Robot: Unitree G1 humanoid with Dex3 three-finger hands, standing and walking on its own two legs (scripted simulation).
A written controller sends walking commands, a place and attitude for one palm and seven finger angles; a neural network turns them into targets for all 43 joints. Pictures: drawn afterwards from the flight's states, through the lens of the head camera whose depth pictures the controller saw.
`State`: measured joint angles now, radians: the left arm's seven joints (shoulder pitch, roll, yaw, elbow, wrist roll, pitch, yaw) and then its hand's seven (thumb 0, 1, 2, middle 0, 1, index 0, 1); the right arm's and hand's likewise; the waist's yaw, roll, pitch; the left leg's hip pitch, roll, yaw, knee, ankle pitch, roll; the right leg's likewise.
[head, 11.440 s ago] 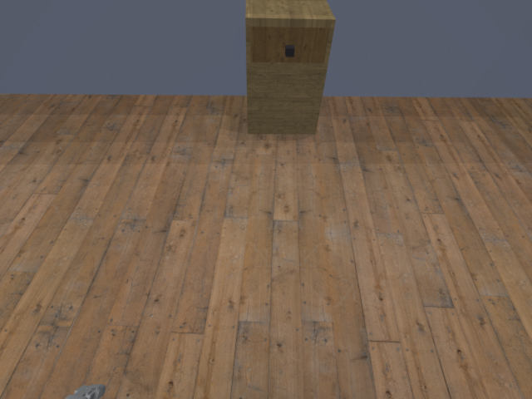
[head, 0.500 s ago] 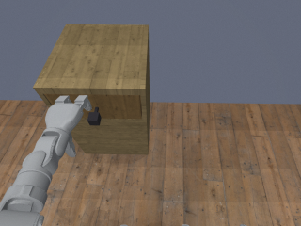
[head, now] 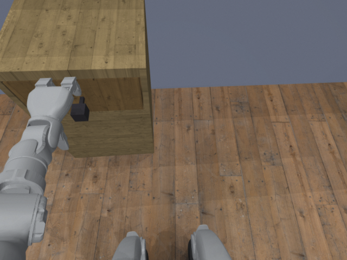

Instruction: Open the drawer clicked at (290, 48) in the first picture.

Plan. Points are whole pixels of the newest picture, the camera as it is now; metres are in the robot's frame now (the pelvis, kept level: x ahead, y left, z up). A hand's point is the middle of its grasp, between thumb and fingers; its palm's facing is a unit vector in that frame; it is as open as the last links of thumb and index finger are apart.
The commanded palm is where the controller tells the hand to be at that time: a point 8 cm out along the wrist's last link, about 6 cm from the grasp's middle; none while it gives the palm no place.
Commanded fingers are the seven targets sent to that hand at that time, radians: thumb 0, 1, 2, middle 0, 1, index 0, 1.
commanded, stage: move the hooked fingers above the handle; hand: left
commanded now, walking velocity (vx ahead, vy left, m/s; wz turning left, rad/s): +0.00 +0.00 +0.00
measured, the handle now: (81, 107) +0.57 +0.27 -0.14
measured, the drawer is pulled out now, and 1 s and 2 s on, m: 0.00 0.00 0.00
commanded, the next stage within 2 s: lower the fingers behind the handle in 1.10 s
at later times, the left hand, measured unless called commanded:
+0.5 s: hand (71, 106) +0.54 +0.27 -0.08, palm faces -0.07 +0.02 -1.00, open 13.8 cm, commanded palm +0.53 +0.25 -0.02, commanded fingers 0.00 -0.50 0.30 -0.30 -1.20 -0.30 -1.20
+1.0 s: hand (68, 108) +0.53 +0.28 -0.08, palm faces -0.12 +0.00 -0.99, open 13.8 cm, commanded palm +0.53 +0.25 -0.03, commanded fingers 0.00 -0.50 0.30 -0.30 -1.20 -0.30 -1.20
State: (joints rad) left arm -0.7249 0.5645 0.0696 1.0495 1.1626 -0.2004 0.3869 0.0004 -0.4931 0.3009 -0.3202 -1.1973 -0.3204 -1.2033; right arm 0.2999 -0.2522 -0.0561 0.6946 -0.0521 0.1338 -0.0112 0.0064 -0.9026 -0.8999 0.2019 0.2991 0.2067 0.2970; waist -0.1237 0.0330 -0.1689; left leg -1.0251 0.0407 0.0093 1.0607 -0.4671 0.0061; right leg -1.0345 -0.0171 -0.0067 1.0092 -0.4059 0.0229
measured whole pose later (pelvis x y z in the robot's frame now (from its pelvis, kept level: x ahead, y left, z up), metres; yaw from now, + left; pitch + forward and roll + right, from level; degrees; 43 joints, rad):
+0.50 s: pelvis -0.02 +0.00 -0.07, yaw -1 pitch +35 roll -4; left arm -0.99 0.75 0.12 1.11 1.19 -0.19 0.31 0.00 -0.49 0.30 -0.32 -1.20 -0.33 -1.21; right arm 0.31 -0.25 0.00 0.66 -0.07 0.12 -0.02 0.00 -0.90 -0.90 0.20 0.30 0.21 0.30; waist -0.20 0.06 -0.16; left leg -1.44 0.05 -0.03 1.39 -0.56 0.01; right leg -1.42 0.00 -0.04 1.30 -0.49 0.02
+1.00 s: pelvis -0.02 +0.01 -0.07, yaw -2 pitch +34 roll -5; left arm -0.98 0.76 0.11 1.09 1.16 -0.19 0.25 0.00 -0.49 0.30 -0.32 -1.20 -0.32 -1.20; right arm 0.30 -0.25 0.01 0.63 -0.06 0.12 -0.02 0.00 -0.90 -0.90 0.20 0.30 0.21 0.30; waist -0.20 0.06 -0.15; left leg -1.43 0.05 -0.04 1.39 -0.57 0.01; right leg -1.40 0.00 -0.04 1.28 -0.48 0.03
